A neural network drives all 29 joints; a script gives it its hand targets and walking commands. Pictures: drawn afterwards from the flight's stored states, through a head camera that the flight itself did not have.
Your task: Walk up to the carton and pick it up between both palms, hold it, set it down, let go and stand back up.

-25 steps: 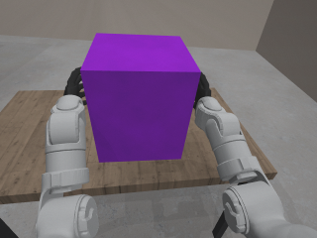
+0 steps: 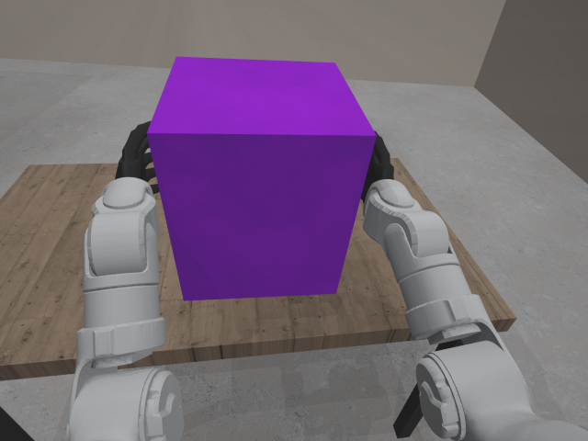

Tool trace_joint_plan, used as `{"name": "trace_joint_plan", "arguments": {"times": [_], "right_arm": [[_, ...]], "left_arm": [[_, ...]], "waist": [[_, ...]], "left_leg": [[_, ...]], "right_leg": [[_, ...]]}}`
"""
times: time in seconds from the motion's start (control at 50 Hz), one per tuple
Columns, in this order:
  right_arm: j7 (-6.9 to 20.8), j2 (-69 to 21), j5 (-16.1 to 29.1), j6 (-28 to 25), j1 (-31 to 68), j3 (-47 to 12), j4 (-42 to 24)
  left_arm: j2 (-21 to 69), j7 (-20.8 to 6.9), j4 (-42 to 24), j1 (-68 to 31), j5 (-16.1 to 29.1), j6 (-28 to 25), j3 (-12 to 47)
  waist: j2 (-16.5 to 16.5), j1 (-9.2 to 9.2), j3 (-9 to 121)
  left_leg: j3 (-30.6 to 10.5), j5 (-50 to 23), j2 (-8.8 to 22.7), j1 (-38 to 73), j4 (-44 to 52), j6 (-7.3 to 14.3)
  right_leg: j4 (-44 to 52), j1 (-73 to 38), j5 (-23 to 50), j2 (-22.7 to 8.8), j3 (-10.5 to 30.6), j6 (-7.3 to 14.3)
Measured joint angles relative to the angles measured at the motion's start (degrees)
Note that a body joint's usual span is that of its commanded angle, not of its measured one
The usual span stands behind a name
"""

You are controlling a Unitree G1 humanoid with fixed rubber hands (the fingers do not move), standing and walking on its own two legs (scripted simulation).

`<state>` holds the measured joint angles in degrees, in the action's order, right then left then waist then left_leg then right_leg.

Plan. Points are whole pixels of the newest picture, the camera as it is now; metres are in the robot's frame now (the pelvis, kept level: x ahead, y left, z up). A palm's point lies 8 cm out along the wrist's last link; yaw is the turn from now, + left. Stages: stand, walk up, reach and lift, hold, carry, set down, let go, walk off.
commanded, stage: hold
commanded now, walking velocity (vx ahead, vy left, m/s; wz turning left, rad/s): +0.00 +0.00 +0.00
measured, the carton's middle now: (260, 180) +0.40 +0.01 +0.21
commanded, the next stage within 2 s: none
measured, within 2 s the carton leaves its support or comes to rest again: neither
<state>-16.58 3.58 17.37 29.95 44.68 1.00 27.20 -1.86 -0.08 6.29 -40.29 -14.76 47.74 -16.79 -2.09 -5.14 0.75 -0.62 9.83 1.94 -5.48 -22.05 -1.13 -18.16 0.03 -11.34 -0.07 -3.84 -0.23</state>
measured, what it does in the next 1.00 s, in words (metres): stands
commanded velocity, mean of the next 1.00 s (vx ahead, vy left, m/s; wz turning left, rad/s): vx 0.00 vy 0.00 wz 0.00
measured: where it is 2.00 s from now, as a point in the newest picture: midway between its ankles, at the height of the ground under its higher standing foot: outside the picture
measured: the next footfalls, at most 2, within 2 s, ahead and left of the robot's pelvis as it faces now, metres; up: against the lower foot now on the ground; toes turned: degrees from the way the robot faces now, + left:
none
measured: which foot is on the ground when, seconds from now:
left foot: down 0.00-1.00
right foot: down 0.00-1.00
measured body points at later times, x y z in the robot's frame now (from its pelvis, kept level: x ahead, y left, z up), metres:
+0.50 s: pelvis +0.00 +0.00 +0.00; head -0.06 +0.02 +0.45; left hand +0.37 +0.17 +0.23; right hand +0.37 -0.14 +0.22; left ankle +0.03 +0.13 -0.75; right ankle -0.01 -0.12 -0.75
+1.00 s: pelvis -0.01 +0.00 +0.00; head -0.07 +0.02 +0.45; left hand +0.37 +0.17 +0.24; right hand +0.37 -0.14 +0.23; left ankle +0.03 +0.13 -0.75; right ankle -0.01 -0.12 -0.75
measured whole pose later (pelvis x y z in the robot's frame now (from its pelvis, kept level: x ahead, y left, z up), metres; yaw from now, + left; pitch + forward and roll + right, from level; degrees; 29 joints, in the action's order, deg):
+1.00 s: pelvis -0.01 +0.00 +0.00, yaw +0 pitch -7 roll -1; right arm -16.1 2.8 15.9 30.1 46.4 2.4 30.4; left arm -2.2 -0.7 9.8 -42.1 -15.5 47.4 -17.7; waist -2.4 -4.8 1.6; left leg -0.6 8.9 1.9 -5.5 -21.6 -1.1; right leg -18.6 0.5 -10.9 -0.1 -3.7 -0.1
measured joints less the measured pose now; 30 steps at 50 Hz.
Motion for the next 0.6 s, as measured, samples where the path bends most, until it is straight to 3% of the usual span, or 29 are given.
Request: {"name": "trace_joint_plan", "arguments": {"times": [0.34,0.6], "right_arm": [[-0.65,-0.86,0.14,1.49,-2.06,-0.46,-3.84],[-0.11,-1.07,-1.05,1.24,0.04,0.97,-0.46]], "left_arm": [[0.55,-0.66,-4.87,2.90,-0.27,1.64,-0.08],[0.38,-0.97,-0.55,0.01,-0.98,0.87,-1.04]], "waist": [[-0.12,-0.33,-0.17],[-0.13,0.25,0.17]], "left_leg": [[0.01,0.05,-0.12,0.62,0.17,-0.04],[0.41,-0.69,-0.17,0.45,0.73,0.12]], "right_leg": [[-0.20,-0.46,-0.27,-0.12,0.02,0.01],[-0.47,0.25,0.19,-0.21,0.44,-0.02]]}}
